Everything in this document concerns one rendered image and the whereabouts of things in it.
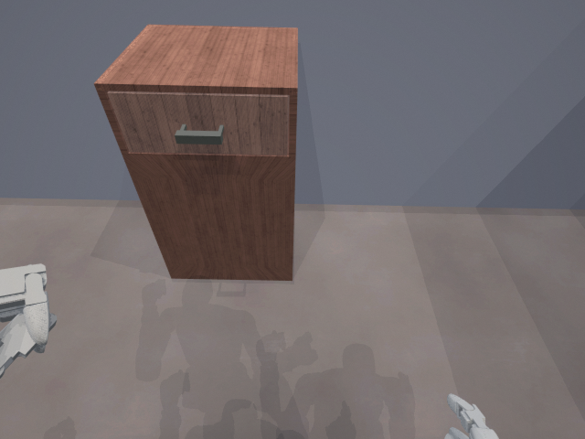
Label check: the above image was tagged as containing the robot left hand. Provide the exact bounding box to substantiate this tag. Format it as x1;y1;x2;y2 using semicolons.
0;263;57;379

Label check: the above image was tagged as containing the cabinet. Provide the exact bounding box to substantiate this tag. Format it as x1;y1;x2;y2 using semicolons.
94;25;298;281

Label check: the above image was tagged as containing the handle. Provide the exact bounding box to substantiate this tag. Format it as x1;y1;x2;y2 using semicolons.
175;124;224;145

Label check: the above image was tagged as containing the robot right hand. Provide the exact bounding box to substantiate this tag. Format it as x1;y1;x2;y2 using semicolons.
444;394;499;439

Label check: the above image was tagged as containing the drawer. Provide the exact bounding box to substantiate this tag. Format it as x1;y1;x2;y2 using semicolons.
107;91;290;155

